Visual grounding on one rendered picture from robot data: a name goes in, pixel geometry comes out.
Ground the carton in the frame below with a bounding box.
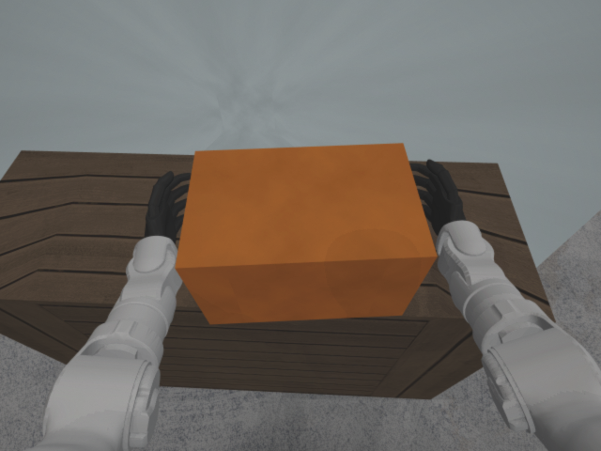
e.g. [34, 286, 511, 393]
[175, 143, 438, 324]

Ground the pedestal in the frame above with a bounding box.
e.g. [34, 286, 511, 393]
[0, 150, 556, 399]

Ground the robot right upper arm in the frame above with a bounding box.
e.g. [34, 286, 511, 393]
[481, 328, 601, 451]

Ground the robot left upper arm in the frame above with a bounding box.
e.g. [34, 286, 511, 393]
[23, 355, 161, 451]

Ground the robot right forearm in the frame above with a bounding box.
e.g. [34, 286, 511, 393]
[436, 221, 601, 385]

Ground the robot left forearm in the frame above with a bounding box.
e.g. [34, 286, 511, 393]
[42, 236, 182, 438]

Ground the robot right hand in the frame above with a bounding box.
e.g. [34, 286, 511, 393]
[409, 160, 467, 236]

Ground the robot left hand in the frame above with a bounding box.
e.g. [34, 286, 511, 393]
[145, 171, 192, 245]

